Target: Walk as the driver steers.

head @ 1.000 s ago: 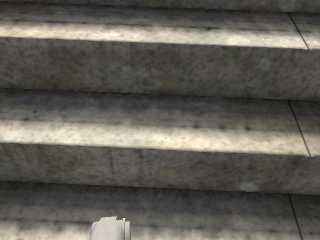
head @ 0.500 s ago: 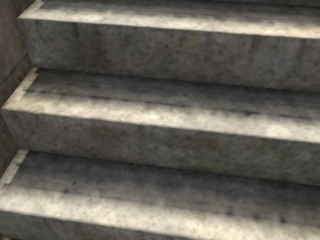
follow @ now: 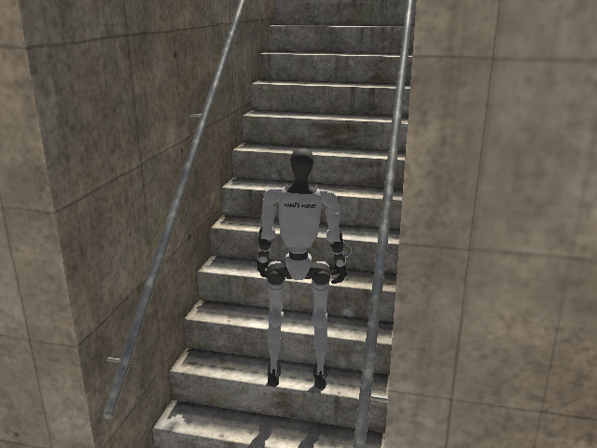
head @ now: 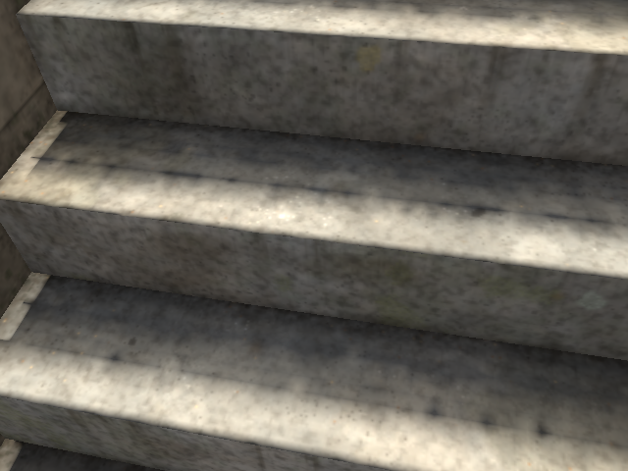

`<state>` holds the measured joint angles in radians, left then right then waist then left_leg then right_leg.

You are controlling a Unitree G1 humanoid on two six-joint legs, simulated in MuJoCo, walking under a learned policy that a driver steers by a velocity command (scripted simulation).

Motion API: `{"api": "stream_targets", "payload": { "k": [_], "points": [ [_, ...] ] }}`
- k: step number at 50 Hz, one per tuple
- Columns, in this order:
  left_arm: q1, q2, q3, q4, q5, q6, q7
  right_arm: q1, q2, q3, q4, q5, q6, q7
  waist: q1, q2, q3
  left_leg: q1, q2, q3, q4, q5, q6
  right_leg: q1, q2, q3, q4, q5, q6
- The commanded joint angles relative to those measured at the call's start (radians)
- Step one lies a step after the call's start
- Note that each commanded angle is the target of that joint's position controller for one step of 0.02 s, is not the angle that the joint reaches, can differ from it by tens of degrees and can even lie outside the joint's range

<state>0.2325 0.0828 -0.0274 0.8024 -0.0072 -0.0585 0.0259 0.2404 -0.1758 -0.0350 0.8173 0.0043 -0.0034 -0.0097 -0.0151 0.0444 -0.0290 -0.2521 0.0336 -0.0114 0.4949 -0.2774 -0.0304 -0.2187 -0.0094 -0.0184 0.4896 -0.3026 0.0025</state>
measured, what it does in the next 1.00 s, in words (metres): stands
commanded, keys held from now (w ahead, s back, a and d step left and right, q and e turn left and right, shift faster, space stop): no key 1.00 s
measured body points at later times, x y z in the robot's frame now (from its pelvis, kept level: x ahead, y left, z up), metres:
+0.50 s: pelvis -0.03 +0.01 +0.00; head -0.03 +0.00 +0.45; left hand +0.03 +0.24 -0.13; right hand +0.00 -0.22 -0.15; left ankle -0.01 +0.14 -0.74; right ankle -0.03 -0.12 -0.74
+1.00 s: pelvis -0.01 +0.02 +0.00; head +0.00 +0.02 +0.45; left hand +0.01 +0.25 -0.14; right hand +0.05 -0.21 -0.15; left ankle -0.01 +0.14 -0.74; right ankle -0.03 -0.12 -0.74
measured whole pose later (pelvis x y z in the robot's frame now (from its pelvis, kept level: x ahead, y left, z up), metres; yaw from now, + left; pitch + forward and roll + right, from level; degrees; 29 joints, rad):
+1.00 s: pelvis -0.01 +0.02 +0.00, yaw -2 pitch +1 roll +0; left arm 0.35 0.14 0.00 0.89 0.01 -0.03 0.07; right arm 0.23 -0.16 -0.02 0.97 0.01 -0.04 -0.04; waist 0.03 0.00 0.02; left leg -0.23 -0.01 0.02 0.45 -0.24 0.02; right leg -0.21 -0.04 0.04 0.47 -0.27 0.04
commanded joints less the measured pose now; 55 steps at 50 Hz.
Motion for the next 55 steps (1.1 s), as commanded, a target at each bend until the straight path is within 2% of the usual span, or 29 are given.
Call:
{"api": "stream_targets", "payload": {
  "k": [1,3,4,5,10,11,12,13,14,16,17,19,21,26,28,30,36,37,38,42,43,44,45,48,50,51,52,53,55],
  "points": [
    [-0.034,0.125,0.051,-0.094,-0.001,-0.009,0.035,-0.008,-0.074,-0.022,-0.068,0.0,-0.014,-0.023,0.013,-0.062,-0.051,-0.016,0.064,-0.057,-0.063,0.309,0.062,0.107,-0.118,0.099,-0.073,0.452,-0.082],
    [-0.028,0.11,0.048,-0.091,-0.008,0.002,0.037,0.035,-0.062,-0.023,-0.052,-0.008,-0.014,-0.023,0.014,-0.062,-0.048,-0.017,0.065,-0.053,-0.075,0.273,0.066,0.107,-0.115,0.095,-0.08,0.4,-0.088],
    [-0.007,0.108,0.05,-0.083,-0.007,0.002,0.037,0.049,-0.054,-0.022,-0.041,-0.001,-0.015,-0.026,0.021,-0.063,-0.042,-0.017,0.062,-0.058,-0.077,0.251,0.066,0.104,-0.114,0.093,-0.089,0.356,-0.085],
    [-0.006,0.099,0.051,-0.077,-0.006,0.004,0.039,0.071,-0.053,-0.022,-0.026,-0.006,-0.014,-0.028,0.018,-0.075,-0.029,-0.029,0.07,-0.059,-0.083,0.248,0.061,0.102,-0.113,0.09,-0.09,0.336,-0.082],
    [-0.01,0.111,0.054,-0.042,-0.006,0.028,0.053,0.14,-0.034,-0.017,0.021,-0.015,-0.006,-0.044,0.009,-0.054,0.037,-0.067,0.072,-0.06,-0.098,0.161,0.064,0.05,-0.098,0.093,-0.13,0.163,-0.076],
    [0.078,0.051,0.021,-0.019,0.0,0.027,-0.102,0.046,-0.059,-0.027,0.002,-0.027,0.009,0.03,-0.002,-0.032,0.073,-0.067,-0.005,0.002,-0.149,-0.185,0.008,-0.044,-0.062,0.095,-0.173,-0.228,-0.036],
    [0.051,0.106,0.039,-0.015,0.009,0.022,-0.17,0.049,-0.106,-0.044,0.013,-0.04,0.021,0.064,-0.015,-0.058,0.156,-0.145,-0.018,-0.011,-0.168,-0.235,0.021,-0.094,-0.036,0.081,-0.174,-0.317,-0.034],
    [0.06,0.139,0.054,-0.017,0.021,0.02,-0.196,0.067,-0.126,-0.048,0.031,-0.045,0.022,0.074,-0.012,-0.076,0.146,-0.155,-0.023,-0.002,-0.162,-0.25,0.03,-0.104,-0.032,0.079,-0.176,-0.321,-0.04],
    [0.062,0.165,0.063,-0.02,0.024,0.011,-0.201,0.082,-0.124,-0.048,0.051,-0.05,0.021,0.077,-0.013,-0.077,0.119,-0.148,-0.041,0.025,-0.14,-0.213,0.031,-0.085,-0.043,0.091,-0.184,-0.33,-0.056],
    [0.039,0.18,0.065,-0.014,0.025,-0.001,-0.182,0.087,-0.072,-0.032,0.076,-0.046,0.0,0.069,-0.028,-0.071,0.076,-0.099,-0.044,0.036,-0.126,-0.132,0.019,-0.096,-0.056,0.106,-0.181,-0.305,-0.053],
    [0.039,0.156,0.061,-0.015,0.023,-0.006,-0.173,0.064,-0.062,-0.025,0.079,-0.039,-0.01,0.066,-0.021,-0.062,0.071,-0.081,-0.038,0.032,-0.126,-0.106,0.017,-0.103,-0.056,0.116,-0.176,-0.277,-0.051],
    [0.071,0.126,0.058,0.0,0.017,-0.007,-0.174,0.04,-0.067,-0.02,0.082,-0.017,-0.015,0.071,-0.017,-0.065,0.078,-0.083,-0.031,0.017,-0.139,-0.067,0.023,-0.1,-0.05,0.114,-0.163,-0.206,-0.052],
    [0.118,0.114,0.057,0.02,0.013,-0.007,-0.177,0.05,-0.085,-0.019,0.096,-0.012,-0.014,0.08,-0.014,-0.059,0.08,-0.078,-0.028,0.012,-0.154,-0.057,0.036,-0.076,-0.031,0.09,-0.147,-0.137,-0.047],
    [0.163,0.123,0.057,0.059,0.016,0.006,-0.173,0.01,-0.105,-0.021,0.1,-0.012,-0.022,0.097,-0.005,-0.049,0.065,-0.04,-0.017,0.002,-0.167,0.0,0.056,-0.021,-0.002,0.043,-0.112,0.007,-0.038],
    [0.166,0.127,0.059,0.06,0.007,0.007,-0.161,0.02,-0.097,-0.009,0.107,-0.024,-0.02,0.097,-0.002,-0.066,0.052,-0.039,-0.01,0.005,-0.152,0.059,0.055,0.004,-0.004,0.05,-0.108,0.071,-0.04],
    [0.175,0.139,0.059,0.06,0.008,0.008,-0.159,0.003,-0.114,-0.01,0.103,-0.02,-0.02,0.101,-0.003,-0.053,0.045,-0.025,-0.007,0.011,-0.142,0.083,0.058,0.001,-0.007,0.055,-0.108,0.089,-0.042],
    [0.235,0.131,0.051,0.094,0.003,0.013,-0.15,-0.006,-0.112,-0.01,0.104,-0.013,-0.014,0.099,0.001,-0.039,0.044,0.015,-0.004,0.019,-0.126,0.18,0.059,-0.005,-0.009,0.049,-0.104,0.145,-0.031],
    [0.265,0.131,0.05,0.106,0.006,0.019,-0.147,0.006,-0.113,-0.011,0.109,-0.011,-0.015,0.098,0.007,-0.038,0.045,0.022,-0.005,0.019,-0.119,0.185,0.056,-0.006,-0.009,0.051,-0.111,0.139,-0.029],
    [0.254,0.128,0.048,0.11,0.008,0.025,-0.142,0.005,-0.084,-0.002,0.108,-0.015,-0.013,0.103,0.011,-0.05,0.06,0.027,-0.009,0.019,-0.112,0.211,0.062,-0.021,-0.008,0.047,-0.108,0.16,-0.031],
    [0.277,0.132,0.043,0.125,0.005,0.044,-0.137,0.006,-0.098,-0.006,0.106,-0.014,-0.02,0.109,0.013,-0.036,0.041,0.054,-0.007,0.028,-0.101,0.237,0.062,-0.025,-0.007,0.045,-0.112,0.166,-0.03],
    [0.151,0.157,0.055,0.06,0.029,0.011,0.0,0.03,-0.081,-0.007,0.11,0.018,-0.045,0.007,0.013,-0.136,0.04,0.084,0.081,-0.042,-0.09,0.354,0.114,-0.032,-0.099,0.084,-0.094,0.322,-0.061],
    [0.156,0.141,0.047,0.055,0.03,0.007,0.043,0.037,-0.078,-0.002,0.123,0.019,-0.053,-0.029,0.019,-0.11,0.027,0.111,0.085,-0.05,-0.082,0.418,0.118,-0.032,-0.105,0.095,-0.079,0.377,-0.06],
    [0.173,0.148,0.048,0.057,0.023,0.009,0.057,0.035,-0.079,0.0,0.122,0.016,-0.056,-0.041,0.027,-0.081,0.016,0.119,0.082,-0.043,-0.074,0.441,0.117,-0.029,-0.108,0.099,-0.069,0.38,-0.059],
    [0.213,0.14,0.048,0.061,0.009,0.018,0.059,0.031,-0.074,-0.002,0.116,0.011,-0.053,-0.039,0.043,-0.059,-0.015,0.13,0.071,-0.04,-0.073,0.399,0.119,-0.017,-0.106,0.096,-0.065,0.308,-0.065],
    [0.218,0.131,0.045,0.064,0.018,0.026,0.057,0.035,-0.056,0.001,0.114,0.008,-0.039,-0.039,0.047,-0.058,0.009,0.099,0.07,-0.041,-0.077,0.36,0.119,-0.028,-0.108,0.092,-0.067,0.269,-0.057],
    [0.349,0.136,0.041,0.103,-0.011,0.048,-0.043,-0.012,-0.107,-0.013,0.081,-0.015,-0.017,0.03,0.066,0.082,-0.002,0.053,-0.003,-0.003,-0.134,0.2,0.083,-0.006,-0.028,0.067,-0.099,0.095,-0.039],
    [0.336,0.152,0.047,0.132,-0.006,0.059,-0.1,-0.002,-0.071,-0.004,0.089,-0.029,0.0,0.078,0.048,0.01,0.081,0.001,-0.012,-0.007,-0.165,0.089,0.071,-0.018,-0.007,0.047,-0.122,0.039,-0.032],
    [0.327,0.129,0.039,0.141,0.002,0.066,-0.138,0.036,-0.072,-0.004,0.112,-0.032,0.012,0.103,0.041,-0.019,0.103,-0.008,-0.017,0.003,-0.174,0.031,0.062,-0.023,-0.004,0.042,-0.139,0.031,-0.03],
    [0.303,0.109,0.034,0.146,0.014,0.067,-0.163,0.044,-0.102,-0.015,0.122,-0.034,0.014,0.112,0.029,-0.034,0.094,-0.001,-0.018,0.025,-0.162,0.013,0.06,-0.015,0.001,0.038,-0.138,0.04,-0.033]
  ]
}}
Velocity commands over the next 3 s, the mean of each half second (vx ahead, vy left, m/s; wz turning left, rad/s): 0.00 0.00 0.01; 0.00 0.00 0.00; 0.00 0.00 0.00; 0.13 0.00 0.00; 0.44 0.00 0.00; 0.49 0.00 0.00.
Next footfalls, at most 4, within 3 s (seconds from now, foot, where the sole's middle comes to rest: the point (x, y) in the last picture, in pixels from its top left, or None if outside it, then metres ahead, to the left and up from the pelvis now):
2.22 right None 0.24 -0.18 -0.58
2.82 left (350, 383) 0.52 -0.02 -0.38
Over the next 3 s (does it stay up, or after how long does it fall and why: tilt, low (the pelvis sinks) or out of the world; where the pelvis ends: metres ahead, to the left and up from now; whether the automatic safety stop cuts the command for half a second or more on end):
stays up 0.46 -0.08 0.34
